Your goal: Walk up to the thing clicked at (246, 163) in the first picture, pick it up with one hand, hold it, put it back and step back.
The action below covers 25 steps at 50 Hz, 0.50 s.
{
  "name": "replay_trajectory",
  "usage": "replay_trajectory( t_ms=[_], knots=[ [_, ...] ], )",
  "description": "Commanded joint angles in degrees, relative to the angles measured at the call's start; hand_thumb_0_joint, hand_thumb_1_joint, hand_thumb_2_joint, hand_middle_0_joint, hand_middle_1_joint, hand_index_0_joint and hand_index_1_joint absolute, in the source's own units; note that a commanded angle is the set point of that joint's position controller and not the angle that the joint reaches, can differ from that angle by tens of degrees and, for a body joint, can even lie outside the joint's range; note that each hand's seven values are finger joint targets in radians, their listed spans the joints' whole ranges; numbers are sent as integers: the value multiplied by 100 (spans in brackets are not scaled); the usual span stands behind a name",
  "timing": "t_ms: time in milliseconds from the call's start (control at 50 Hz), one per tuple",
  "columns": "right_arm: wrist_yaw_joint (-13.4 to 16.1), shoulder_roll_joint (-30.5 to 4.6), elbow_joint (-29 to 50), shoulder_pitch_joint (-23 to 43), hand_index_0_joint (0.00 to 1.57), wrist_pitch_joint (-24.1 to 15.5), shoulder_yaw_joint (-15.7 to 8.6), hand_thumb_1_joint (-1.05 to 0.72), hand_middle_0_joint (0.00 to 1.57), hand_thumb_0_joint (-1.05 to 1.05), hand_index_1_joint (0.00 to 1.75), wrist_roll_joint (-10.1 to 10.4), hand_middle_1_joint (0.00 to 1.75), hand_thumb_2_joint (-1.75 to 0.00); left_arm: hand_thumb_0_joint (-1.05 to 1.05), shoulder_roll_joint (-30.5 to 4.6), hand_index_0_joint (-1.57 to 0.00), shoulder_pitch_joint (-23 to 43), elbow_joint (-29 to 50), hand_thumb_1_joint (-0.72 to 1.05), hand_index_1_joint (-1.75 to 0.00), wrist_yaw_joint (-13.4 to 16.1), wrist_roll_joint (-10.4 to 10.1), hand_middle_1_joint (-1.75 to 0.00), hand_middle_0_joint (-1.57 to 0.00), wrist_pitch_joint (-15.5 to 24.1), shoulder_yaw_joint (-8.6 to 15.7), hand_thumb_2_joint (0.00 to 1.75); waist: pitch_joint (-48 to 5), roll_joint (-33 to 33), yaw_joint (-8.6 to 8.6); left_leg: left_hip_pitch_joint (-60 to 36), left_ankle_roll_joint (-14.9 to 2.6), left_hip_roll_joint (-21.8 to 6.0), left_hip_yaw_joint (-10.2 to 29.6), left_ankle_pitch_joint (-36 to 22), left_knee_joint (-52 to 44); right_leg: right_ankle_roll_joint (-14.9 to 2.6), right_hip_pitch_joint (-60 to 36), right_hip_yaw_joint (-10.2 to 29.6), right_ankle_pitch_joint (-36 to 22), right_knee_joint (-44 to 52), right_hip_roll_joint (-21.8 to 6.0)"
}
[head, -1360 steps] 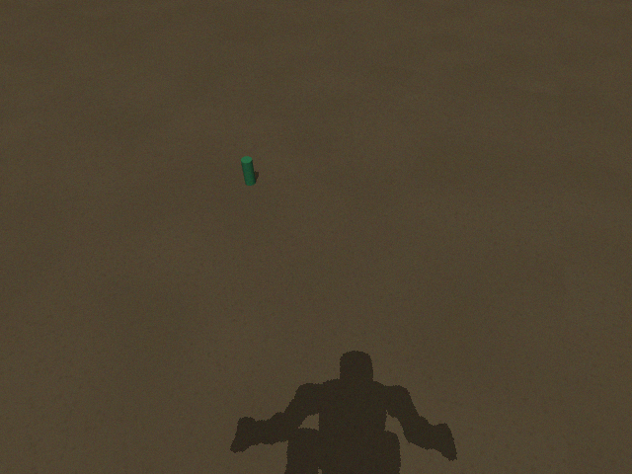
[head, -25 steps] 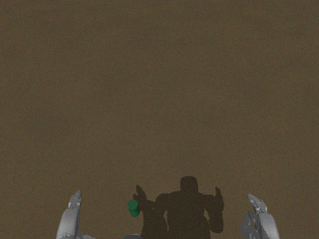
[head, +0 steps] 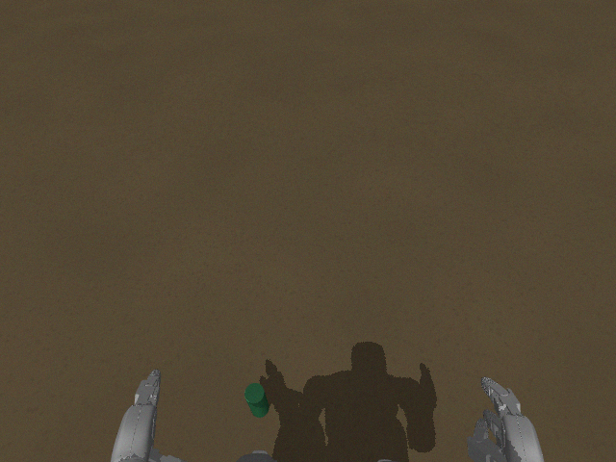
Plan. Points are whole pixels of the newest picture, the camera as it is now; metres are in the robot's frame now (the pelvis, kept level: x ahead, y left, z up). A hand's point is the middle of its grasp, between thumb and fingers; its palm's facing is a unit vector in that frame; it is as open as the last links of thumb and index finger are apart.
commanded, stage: home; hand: left
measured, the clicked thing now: (257, 400) +0.38 +0.18 -0.65
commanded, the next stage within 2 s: stand in 0.76 s
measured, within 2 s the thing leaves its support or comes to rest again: neither
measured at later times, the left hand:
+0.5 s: hand (183, 434) +0.17 +0.18 -0.06, palm faces +0.09 -0.96 -0.28, open 17.6 cm
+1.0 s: hand (182, 430) +0.18 +0.19 -0.06, palm faces +0.09 -0.96 -0.28, open 16.7 cm
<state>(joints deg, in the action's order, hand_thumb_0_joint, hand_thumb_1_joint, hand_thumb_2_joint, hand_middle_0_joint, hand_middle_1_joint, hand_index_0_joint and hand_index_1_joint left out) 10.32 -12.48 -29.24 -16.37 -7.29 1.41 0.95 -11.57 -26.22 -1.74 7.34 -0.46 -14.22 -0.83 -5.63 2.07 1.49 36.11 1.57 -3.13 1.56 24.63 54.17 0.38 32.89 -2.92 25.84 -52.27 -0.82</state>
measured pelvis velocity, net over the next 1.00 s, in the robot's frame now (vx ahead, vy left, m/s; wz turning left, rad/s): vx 0.01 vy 0.01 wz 0.00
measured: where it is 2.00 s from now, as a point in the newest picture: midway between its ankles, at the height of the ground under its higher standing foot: outside the picture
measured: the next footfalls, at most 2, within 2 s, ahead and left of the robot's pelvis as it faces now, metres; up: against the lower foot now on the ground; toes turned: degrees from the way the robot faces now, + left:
none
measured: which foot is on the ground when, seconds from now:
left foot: down 0.00-1.00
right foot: down 0.00-1.00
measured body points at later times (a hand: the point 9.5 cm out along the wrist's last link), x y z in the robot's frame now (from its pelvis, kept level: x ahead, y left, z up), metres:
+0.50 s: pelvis +0.01 +0.00 +0.00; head +0.02 +0.00 +0.45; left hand +0.17 +0.23 -0.04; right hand +0.16 -0.24 -0.07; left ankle +0.03 +0.13 -0.69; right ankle +0.01 -0.13 -0.69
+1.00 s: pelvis +0.01 +0.01 +0.00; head +0.03 +0.01 +0.45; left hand +0.17 +0.24 -0.04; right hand +0.17 -0.24 -0.07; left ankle +0.03 +0.13 -0.69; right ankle +0.01 -0.13 -0.69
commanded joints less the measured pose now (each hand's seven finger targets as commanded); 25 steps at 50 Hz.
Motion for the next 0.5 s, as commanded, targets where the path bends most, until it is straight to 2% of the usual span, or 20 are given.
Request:
replay_trajectory(
  t_ms=[0,40,120,140,180,200,220,260,300,320,340,380,400,440,460,480],
  knots=[
    [86,-612,922,416,20,-346,-286,-90,20,0,30,-51,30,-90,0,-570,-5,140,1078,-60,-5,88,51,-5,-5,300,373,3,-541,-166,-32,-553,-195,249,-222,-657,-831,-32,-135,-1,-749,1053,156],
    [89,-613,905,419,20,-349,-280,-90,20,0,30,-59,30,-90,0,-602,-5,226,1156,-59,-5,90,48,-5,-5,299,375,3,-518,-68,6,-536,-194,253,-209,-747,-807,-29,-131,-9,-869,1024,156],
    [90,-602,901,472,20,-347,-264,-90,20,0,30,-56,30,-90,0,-594,-5,205,1052,-59,-5,80,48,-5,-5,301,375,3,-340,-143,-38,-432,-199,260,-221,-458,-856,-31,-56,-7,-539,1116,150],
    [98,-585,910,439,20,-366,-267,-90,20,0,30,-66,30,-90,0,-527,-5,187,1056,-60,-5,82,55,-5,-5,295,323,3,-456,-213,-3,-486,-212,262,-240,-570,-793,-8,-108,25,-678,1119,138],
    [96,-617,886,463,20,-382,-275,-90,20,0,30,-53,30,-90,0,-609,-5,272,1158,-59,-5,90,42,-5,-5,307,404,3,-444,-122,-28,-504,-202,256,-220,-511,-862,-31,-90,15,-596,1096,142],
    [87,-596,879,482,20,-371,-252,-90,20,0,30,-49,30,-90,0,-602,-5,293,1155,-59,-5,84,31,-5,-5,302,360,3,-294,7,-48,-437,-194,264,-228,-396,-901,-45,-9,2,-488,1109,141],
    [101,-633,901,462,20,-386,-284,-90,20,0,30,-56,30,-90,0,-542,-5,176,1124,-59,-5,81,48,-5,-5,289,335,3,-451,-50,-33,-543,-183,232,-183,-487,-933,-53,-44,-40,-554,1035,180],
    [88,-626,879,459,20,-383,-277,-90,20,0,30,-54,30,-90,0,-537,-5,240,1101,-60,-4,79,38,-4,-5,297,328,2,-326,-103,-20,-474,-186,233,-170,-403,-949,-53,-23,-60,-466,1052,178],
    [90,-619,873,428,20,-396,-286,-90,20,0,30,-63,30,-90,0,-545,-5,106,1089,-61,-4,87,52,-4,-5,289,351,2,-565,-83,-33,-602,-181,227,-171,-779,-879,-54,-155,-54,-831,971,184],
    [86,-610,852,440,20,-396,-277,-90,20,0,30,-64,30,-90,0,-569,-5,293,1198,-59,-5,87,44,-5,-5,300,351,3,-546,43,-46,-594,-168,236,-180,-831,-865,-57,-159,-52,-892,959,179],
    [87,-616,850,420,20,-393,-286,-90,20,0,30,-70,30,-90,0,-549,-5,134,1085,-59,-5,94,57,-5,-5,287,362,3,-607,-45,-27,-644,-170,220,-171,-954,-854,-55,-179,-59,-1011,919,195],
    [86,-598,839,426,20,-382,-273,-90,20,0,30,-65,30,-90,0,-549,-5,235,1096,-58,-5,88,47,-5,-5,288,359,4,-452,-85,-10,-573,-183,236,-196,-878,-816,-35,-153,-32,-959,1001,165],
    [89,-610,850,431,20,-385,-279,-90,20,0,30,-68,30,-90,0,-542,-5,175,1062,-59,-5,80,49,-5,-5,277,346,3,-549,-175,-4,-601,-194,231,-174,-828,-846,-31,-161,-48,-910,994,180],
    [89,-604,855,443,20,-394,-271,-90,20,0,30,-66,30,-90,0,-552,-5,257,1123,-58,-5,92,47,-5,-5,289,376,4,-458,-142,-22,-565,-193,238,-207,-729,-846,-31,-134,-21,-811,1044,161],
    [94,-606,856,455,20,-396,-284,-90,20,0,30,-70,30,-90,0,-574,-5,245,1227,-59,-5,98,57,-5,-5,308,382,3,-596,-55,-62,-621,-175,222,-168,-797,-892,-54,-182,-53,-845,971,181],
    [92,-595,838,454,20,-378,-271,-90,20,0,30,-69,30,-90,0,-570,-5,194,1097,-60,-5,100,52,-5,-5,290,371,2,-465,18,-82,-571,-167,240,-190,-798,-884,-55,-145,-53,-849,993,173]
  ],
)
